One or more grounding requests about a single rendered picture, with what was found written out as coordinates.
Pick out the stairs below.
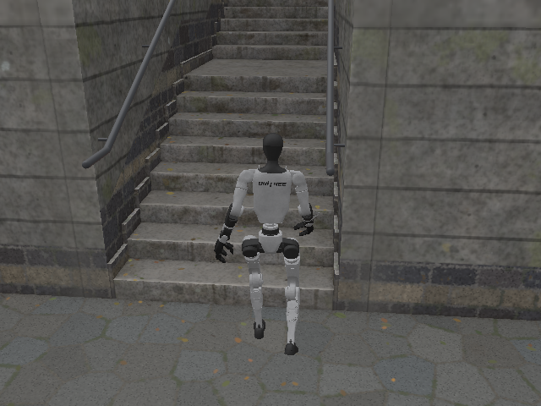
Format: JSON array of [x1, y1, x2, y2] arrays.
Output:
[[212, 0, 328, 60], [113, 75, 334, 310]]

